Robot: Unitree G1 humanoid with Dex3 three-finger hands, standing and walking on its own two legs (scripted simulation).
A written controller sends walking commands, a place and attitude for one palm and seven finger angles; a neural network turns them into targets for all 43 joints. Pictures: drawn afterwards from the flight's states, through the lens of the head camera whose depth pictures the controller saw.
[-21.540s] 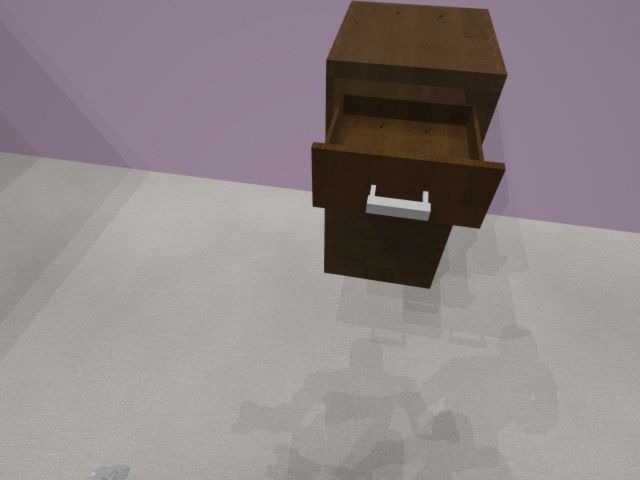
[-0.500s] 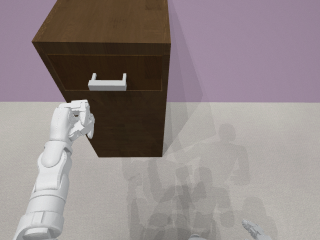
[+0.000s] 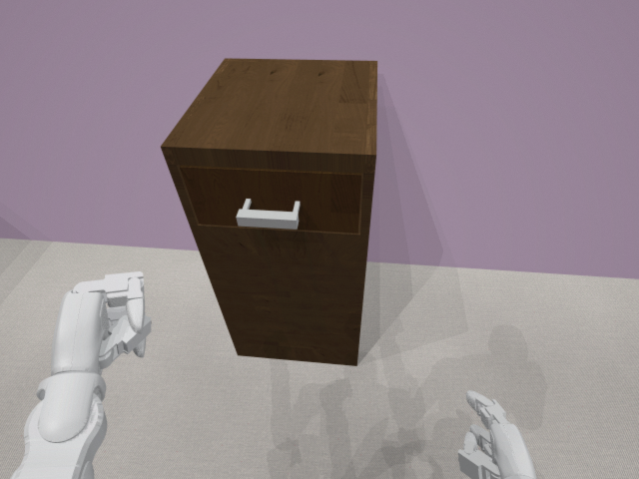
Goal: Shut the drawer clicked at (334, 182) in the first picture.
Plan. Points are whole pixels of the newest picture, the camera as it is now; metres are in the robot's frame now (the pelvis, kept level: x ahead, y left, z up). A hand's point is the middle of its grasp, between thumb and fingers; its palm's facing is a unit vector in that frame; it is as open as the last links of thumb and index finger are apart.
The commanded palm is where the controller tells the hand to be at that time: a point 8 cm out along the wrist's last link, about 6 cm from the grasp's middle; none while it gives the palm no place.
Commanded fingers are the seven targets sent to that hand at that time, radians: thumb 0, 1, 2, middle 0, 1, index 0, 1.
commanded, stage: draw the hand back to the body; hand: left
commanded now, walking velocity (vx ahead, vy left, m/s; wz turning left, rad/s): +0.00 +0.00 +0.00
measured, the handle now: (270, 211) +0.62 +0.18 -0.05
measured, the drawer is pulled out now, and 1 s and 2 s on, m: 0.00 0.00 0.00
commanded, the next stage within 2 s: step back with the hand held close in 0.40 s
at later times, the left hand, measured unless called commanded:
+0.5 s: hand (79, 366) +0.17 +0.24 +0.16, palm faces +0.41 -0.82 -0.40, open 3.3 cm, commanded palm +0.12 +0.27 +0.18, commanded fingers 0.00 0.90 0.90 -1.40 -1.60 -1.40 -1.60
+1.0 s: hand (44, 399) +0.14 +0.25 +0.16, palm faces +0.33 -0.79 -0.52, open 3.3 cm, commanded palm +0.08 +0.29 +0.18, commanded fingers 0.00 0.90 0.90 -1.40 -1.60 -1.40 -1.60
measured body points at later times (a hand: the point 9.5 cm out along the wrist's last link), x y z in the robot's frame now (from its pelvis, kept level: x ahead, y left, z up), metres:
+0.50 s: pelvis -0.01 +0.00 +0.00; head -0.04 -0.03 +0.45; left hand +0.14 +0.28 +0.18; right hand +0.17 -0.22 -0.08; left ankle -0.04 +0.12 -0.74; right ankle +0.01 -0.14 -0.74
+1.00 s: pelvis -0.06 +0.02 +0.00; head -0.04 +0.00 +0.45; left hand +0.11 +0.29 +0.19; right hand +0.12 -0.23 -0.09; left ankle -0.04 +0.12 -0.74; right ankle +0.01 -0.14 -0.74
